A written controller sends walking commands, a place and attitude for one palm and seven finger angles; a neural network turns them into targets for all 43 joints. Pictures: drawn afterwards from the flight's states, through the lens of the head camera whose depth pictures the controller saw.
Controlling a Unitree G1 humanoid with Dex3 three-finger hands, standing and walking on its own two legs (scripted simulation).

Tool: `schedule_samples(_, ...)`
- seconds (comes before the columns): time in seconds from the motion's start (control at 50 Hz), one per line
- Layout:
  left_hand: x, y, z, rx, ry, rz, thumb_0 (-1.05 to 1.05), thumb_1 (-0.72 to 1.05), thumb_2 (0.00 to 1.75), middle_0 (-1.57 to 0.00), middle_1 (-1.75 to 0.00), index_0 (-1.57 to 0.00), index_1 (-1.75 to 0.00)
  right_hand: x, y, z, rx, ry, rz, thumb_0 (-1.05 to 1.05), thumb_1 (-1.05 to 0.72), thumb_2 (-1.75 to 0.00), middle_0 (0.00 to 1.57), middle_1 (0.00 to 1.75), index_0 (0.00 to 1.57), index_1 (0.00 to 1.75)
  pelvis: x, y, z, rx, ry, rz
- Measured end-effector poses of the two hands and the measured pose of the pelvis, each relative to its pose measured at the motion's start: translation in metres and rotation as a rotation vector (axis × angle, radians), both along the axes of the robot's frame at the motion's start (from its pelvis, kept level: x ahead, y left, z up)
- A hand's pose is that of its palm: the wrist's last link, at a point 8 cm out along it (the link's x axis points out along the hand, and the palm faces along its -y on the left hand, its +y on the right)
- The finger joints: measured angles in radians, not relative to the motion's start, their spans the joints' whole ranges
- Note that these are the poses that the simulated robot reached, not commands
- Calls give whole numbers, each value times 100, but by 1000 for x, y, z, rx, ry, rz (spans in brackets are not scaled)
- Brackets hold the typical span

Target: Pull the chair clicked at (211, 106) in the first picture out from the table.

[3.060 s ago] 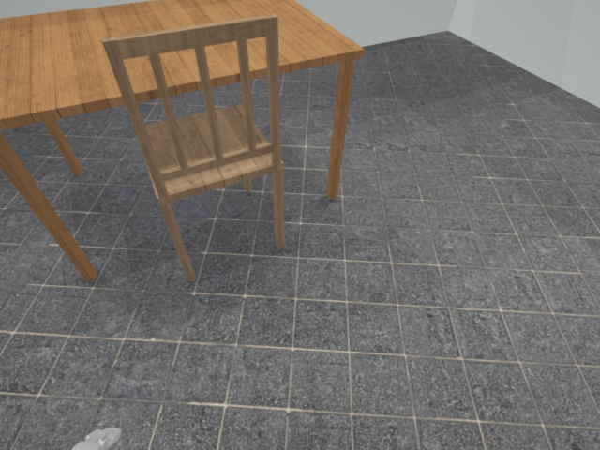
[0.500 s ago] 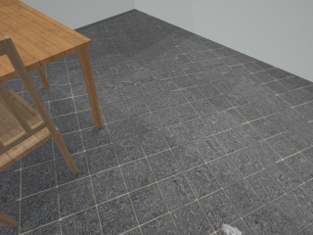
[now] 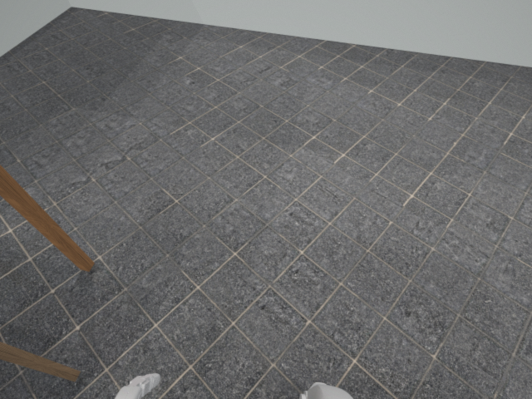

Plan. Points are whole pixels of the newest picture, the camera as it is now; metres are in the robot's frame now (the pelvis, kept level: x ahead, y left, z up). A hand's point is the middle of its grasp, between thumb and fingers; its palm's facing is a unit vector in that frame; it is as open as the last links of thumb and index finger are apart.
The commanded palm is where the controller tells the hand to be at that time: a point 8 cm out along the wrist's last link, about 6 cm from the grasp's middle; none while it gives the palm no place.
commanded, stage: walk to a spot facing it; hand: left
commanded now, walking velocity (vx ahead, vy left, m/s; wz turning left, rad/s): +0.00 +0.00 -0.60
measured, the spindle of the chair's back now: out of the picture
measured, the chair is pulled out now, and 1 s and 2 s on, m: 0.00 0.00 0.00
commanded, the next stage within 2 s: turn to face it in 1.74 s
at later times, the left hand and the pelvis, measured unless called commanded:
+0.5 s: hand (130, 397) +0.15 +0.23 -0.16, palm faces -0.15 -0.96 -0.22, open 7.4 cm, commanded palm none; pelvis +0.04 +0.04 +0.01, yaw -17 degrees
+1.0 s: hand (202, 351) +0.21 +0.12 -0.13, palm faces -0.53 -0.80 -0.29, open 7.4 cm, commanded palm none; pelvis +0.01 +0.01 +0.01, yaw -35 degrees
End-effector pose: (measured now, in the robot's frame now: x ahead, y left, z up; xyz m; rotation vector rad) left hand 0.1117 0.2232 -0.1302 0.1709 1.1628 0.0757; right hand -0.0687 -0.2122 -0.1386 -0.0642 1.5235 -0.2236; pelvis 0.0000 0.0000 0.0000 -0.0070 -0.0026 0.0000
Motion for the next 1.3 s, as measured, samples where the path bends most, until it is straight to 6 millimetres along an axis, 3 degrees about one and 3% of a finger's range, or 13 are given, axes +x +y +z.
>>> schedule_samples(0.08,25,-11,1,25,-60,-17,1,91,90,-20,-30,-20,-30,25,-12,-12,15,-9,-26,1,-91,-90,20,30,20,30,12,-11,-6,1,-8,-39)
schedule_samples(0.22,18,-1,18,82,20,-41,1,91,90,-20,-30,-20,-30,132,-38,9,-55,-296,-23,1,-91,-90,20,30,20,30,25,-9,11,17,-4,-121)
schedule_samples(0.28,18,9,21,89,42,-59,1,91,90,-20,-30,-20,-30,167,-42,22,-84,-401,-18,1,-91,-90,20,30,20,30,28,-2,14,23,5,-159)
schedule_samples(0.36,21,26,18,86,53,-74,1,91,90,-20,-30,-20,-30,194,-39,35,-121,-475,-9,1,-91,-90,20,30,20,30,30,12,14,22,13,-207)
schedule_samples(0.42,27,41,10,75,58,-85,1,91,90,-20,-30,-20,-30,199,-30,41,-155,-495,-11,0,-91,-90,20,30,20,30,33,26,10,12,17,-240)
schedule_samples(0.5,40,58,-3,57,66,-115,1,91,90,-20,-30,-20,-30,182,-15,47,-194,-483,-28,0,-91,-90,20,30,20,30,35,41,7,6,4,-289)
schedule_samples(0.68,66,58,9,51,97,-259,1,91,90,-20,-30,-20,-30,96,6,51,-202,-352,-201,1,-91,-90,20,30,20,30,35,50,21,-25,-3,-412)
schedule_samples(0.78,86,30,14,66,93,-365,1,91,90,-20,-30,-20,-30,38,11,37,-176,-271,-330,1,-91,-90,20,30,20,30,29,43,20,-19,-1,-486)
schedule_samples(0.9,116,-30,17,97,-10,-519,1,91,90,-20,-30,-20,-30,-37,5,3,-130,-182,-480,1,-91,-90,20,30,20,30,14,20,3,10,0,-574)
schedule_samples(0.96,121,-54,26,100,-60,-556,1,91,90,-20,-30,-20,-30,-62,1,-4,-120,-125,-523,1,-91,-90,20,30,20,30,8,14,3,4,-4,-592)
schedule_samples(1.04,120,-73,36,94,-74,-588,1,91,90,-20,-30,-20,-30,-69,-4,5,-126,-135,-557,1,-91,-90,20,30,20,30,4,9,13,17,-8,-636)
schedule_samples(1.14,116,-83,36,68,-56,-632,1,91,90,-20,-30,-20,-30,-57,-12,18,-156,-212,-577,1,-91,-90,20,30,20,30,4,7,19,19,-10,-684)
schedule_samples(1.3,114,-61,19,43,27,-646,1,91,90,-21,-30,-20,-30,-11,-22,38,-234,-328,-579,1,-91,-90,20,30,20,30,26,16,19,4,-8,-765)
